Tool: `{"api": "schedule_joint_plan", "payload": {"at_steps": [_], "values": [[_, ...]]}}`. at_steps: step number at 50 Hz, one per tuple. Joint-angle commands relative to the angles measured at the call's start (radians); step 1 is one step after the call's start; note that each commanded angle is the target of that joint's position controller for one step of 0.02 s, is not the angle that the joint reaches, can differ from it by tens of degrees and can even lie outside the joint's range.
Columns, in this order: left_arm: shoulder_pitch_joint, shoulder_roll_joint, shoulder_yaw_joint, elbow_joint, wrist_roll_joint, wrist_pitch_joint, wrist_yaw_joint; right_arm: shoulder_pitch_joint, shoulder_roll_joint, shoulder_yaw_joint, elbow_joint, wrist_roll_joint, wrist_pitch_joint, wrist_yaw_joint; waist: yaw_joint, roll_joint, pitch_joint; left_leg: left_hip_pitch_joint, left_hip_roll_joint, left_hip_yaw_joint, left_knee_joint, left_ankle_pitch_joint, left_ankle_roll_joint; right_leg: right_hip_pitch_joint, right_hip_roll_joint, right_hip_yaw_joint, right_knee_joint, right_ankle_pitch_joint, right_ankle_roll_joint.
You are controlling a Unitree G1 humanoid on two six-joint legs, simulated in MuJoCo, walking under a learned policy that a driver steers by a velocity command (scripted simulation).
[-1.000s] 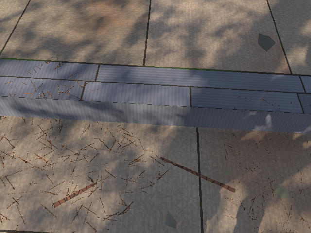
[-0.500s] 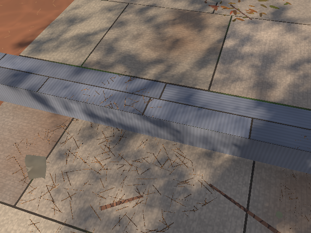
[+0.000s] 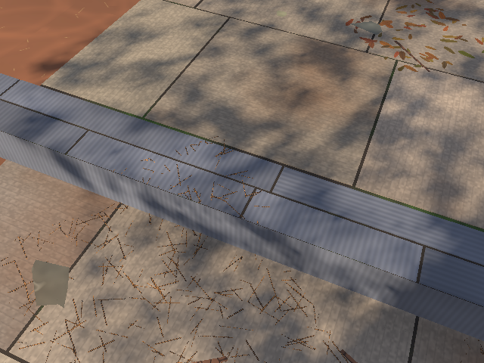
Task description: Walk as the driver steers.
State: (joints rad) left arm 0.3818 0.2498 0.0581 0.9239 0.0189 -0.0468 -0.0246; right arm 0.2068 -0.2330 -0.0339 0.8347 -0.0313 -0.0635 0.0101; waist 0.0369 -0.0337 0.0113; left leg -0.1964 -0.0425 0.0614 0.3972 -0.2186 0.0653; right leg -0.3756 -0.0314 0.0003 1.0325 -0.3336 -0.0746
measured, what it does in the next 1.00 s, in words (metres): walks ahead, turning right: right foot, then left foot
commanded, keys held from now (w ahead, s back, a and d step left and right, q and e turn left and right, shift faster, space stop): w+e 0.28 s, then e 0.60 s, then no key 0.12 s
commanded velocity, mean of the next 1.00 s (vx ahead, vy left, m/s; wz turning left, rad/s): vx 0.24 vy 0.00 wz -0.47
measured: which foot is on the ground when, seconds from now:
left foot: down 0.00-0.36, up 0.38-0.92, down 0.94-1.00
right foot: up 0.00-0.34, down 0.36-0.94, up 0.96-1.00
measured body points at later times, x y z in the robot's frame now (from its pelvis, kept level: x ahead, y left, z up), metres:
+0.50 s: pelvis +0.25 -0.04 -0.02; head +0.30 -0.05 +0.43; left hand +0.43 +0.20 -0.14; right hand +0.26 -0.31 -0.15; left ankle +0.18 +0.11 -0.64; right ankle +0.31 -0.09 -0.74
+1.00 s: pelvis +0.36 -0.01 -0.01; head +0.40 -0.01 +0.44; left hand +0.59 +0.20 -0.14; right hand +0.34 -0.32 -0.10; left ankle +0.43 +0.07 -0.74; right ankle +0.29 -0.08 -0.71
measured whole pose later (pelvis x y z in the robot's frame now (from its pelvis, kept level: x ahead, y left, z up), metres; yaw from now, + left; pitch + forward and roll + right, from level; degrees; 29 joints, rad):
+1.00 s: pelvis +0.36 -0.01 -0.01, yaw -32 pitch +1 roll -1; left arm 0.21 0.33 0.08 0.83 0.02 0.04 0.02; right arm 0.15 -0.28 -0.01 0.77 -0.01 0.00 -0.05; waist 0.03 -0.04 0.06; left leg -0.26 -0.03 -0.04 0.49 -0.22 0.03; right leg -0.34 0.18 0.18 0.79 -0.48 -0.03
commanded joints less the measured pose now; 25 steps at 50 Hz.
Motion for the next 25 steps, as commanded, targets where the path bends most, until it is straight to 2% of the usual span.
{"api": "schedule_joint_plan", "payload": {"at_steps": [1, 3, 5, 8, 12, 14, 15, 16, 17, 18, 19, 20, 21, 22, 23, 24, 25], "values": [[-0.006, 0.067, 0.017, -0.045, 0.01, 0.005, -0.017, 0.074, -0.098, -0.019, -0.007, 0.005, -0.029, -0.011, -0.032, 0.138, 0.042, 0.143, 0.253, -0.21, -0.262, 0.119, 0.08, -0.245, -0.042, 0.048, 0.054, 0.09, 0.012], [-0.05, 0.057, 0.017, -0.059, 0.009, 0.013, -0.022, 0.113, -0.107, -0.02, 0.019, 0.013, -0.042, -0.012, -0.027, 0.12, 0.052, 0.152, 0.254, -0.136, -0.265, 0.275, 0.078, -0.293, -0.038, 0.048, 0.051, 0.14, 0.026], [-0.119, 0.049, 0.014, -0.081, 0.01, 0.017, -0.025, 0.135, -0.099, -0.017, 0.034, 0.013, -0.047, -0.013, -0.033, 0.11, 0.069, 0.154, 0.251, -0.079, -0.277, 0.343, 0.079, -0.342, -0.036, 0.04, 0.013, 0.2, 0.037], [-0.235, 0.027, -0.001, -0.123, 0.009, 0.013, -0.033, 0.138, -0.085, -0.009, 0.052, 0.012, -0.051, -0.014, -0.042, 0.11, 0.096, 0.134, 0.222, 0.015, -0.28, 0.439, 0.067, -0.324, -0.026, -0.01, -0.158, 0.311, 0.041], [-0.369, 0.013, -0.02, -0.181, 0.008, 0.008, -0.046, 0.191, -0.116, -0.012, 0.093, 0.015, -0.052, -0.028, -0.067, 0.095, 0.111, 0.194, 0.247, 0.075, -0.269, 0.571, 0.052, -0.235, -0.005, -0.1, -0.379, 0.35, 0.004], [-0.346, 0.036, -0.016, -0.182, 0.011, 0.008, -0.042, 0.191, -0.142, -0.015, 0.105, 0.013, -0.048, -0.036, -0.044, 0.104, 0.074, 0.271, 0.262, 0.103, -0.17, 0.844, 0.035, -0.17, 0.042, -0.134, -0.424, 0.292, -0.038], [-0.298, 0.047, -0.012, -0.169, 0.016, 0.008, -0.036, 0.182, -0.157, -0.019, 0.106, 0.012, -0.042, -0.043, -0.023, 0.118, 0.045, 0.308, 0.264, 0.117, -0.074, 1.017, 0.027, -0.129, 0.077, -0.155, -0.43, 0.242, -0.058], [-0.206, 0.065, -0.005, -0.143, 0.022, 0.004, -0.03, 0.173, -0.17, -0.023, 0.106, 0.008, -0.031, -0.049, 0.013, 0.127, -0.008, 0.319, 0.263, 0.129, 0.077, 1.13, 0.021, -0.047, 0.114, -0.166, -0.44, 0.205, -0.078], [-0.082, 0.09, 0.006, -0.106, 0.03, -0.005, -0.024, 0.169, -0.178, -0.025, 0.102, 0.009, -0.023, -0.052, 0.057, 0.128, -0.079, 0.283, 0.258, 0.129, 0.273, 1.085, 0.015, 0.092, 0.135, -0.142, -0.491, 0.226, -0.104], [0.045, 0.129, 0.024, -0.071, 0.046, -0.017, -0.014, 0.152, -0.179, -0.024, 0.09, 0.021, -0.021, -0.049, 0.123, 0.09, -0.151, 0.14, 0.219, 0.143, 0.534, 0.828, -0.005, 0.3, 0.09, -0.071, -0.573, 0.327, -0.146], [0.056, 0.262, 0.059, -0.081, 0.054, -0.013, 0.0, 0.239, -0.065, -0.001, 0.041, 0.038, -0.027, -0.032, 0.048, -0.168, -0.277, -0.263, 0.067, 0.151, 0.949, -0.102, -0.057, 0.67, -0.244, 0.331, -0.461, 0.782, -0.293], [0.064, 0.281, 0.074, -0.093, -0.005, -0.001, 0.004, 0.205, -0.133, -0.017, 0.023, 0.037, -0.021, -0.034, 0.069, -0.113, -0.429, -0.401, -0.038, -0.046, 1.171, -0.369, -0.069, 0.755, -0.352, 0.633, -0.553, 0.964, -0.421], [-0.013, 0.26, 0.07, -0.105, -0.023, 0.008, 0.014, 0.138, -0.134, -0.014, 0.004, 0.027, -0.024, -0.031, 0.046, -0.005, -0.309, -0.454, 0.047, -0.122, 1.13, -0.247, -0.063, 0.637, -0.318, 0.48, -0.591, 0.968, -0.385], [-0.082, 0.194, 0.053, -0.112, -0.028, 0.012, 0.019, 0.1, -0.121, -0.007, -0.008, 0.023, -0.027, -0.031, 0.018, 0.038, -0.169, -0.45, 0.082, -0.109, 1.037, -0.187, -0.067, 0.478, -0.278, 0.397, -0.637, 0.934, -0.339], [-0.122, 0.148, 0.041, -0.114, -0.028, 0.015, 0.022, 0.086, -0.123, -0.01, -0.006, 0.013, -0.019, -0.032, -0.018, 0.08, -0.077, -0.417, 0.105, -0.107, 0.954, -0.174, -0.075, 0.348, -0.223, 0.333, -0.677, 0.904, -0.287], [-0.148, 0.123, 0.031, -0.115, -0.034, 0.017, 0.026, 0.09, -0.122, -0.011, -0.012, -0.004, 0.001, -0.031, -0.045, 0.077, -0.047, -0.363, 0.115, -0.11, 0.891, -0.172, -0.089, 0.252, -0.178, 0.285, -0.705, 0.884, -0.262], [-0.156, 0.12, 0.027, -0.116, -0.028, 0.017, 0.025, 0.115, -0.112, -0.009, -0.006, -0.012, 0.023, -0.03, -0.062, 0.068, -0.052, -0.309, 0.112, -0.104, 0.846, -0.169, -0.098, 0.195, -0.157, 0.254, -0.715, 0.893, -0.244]]}}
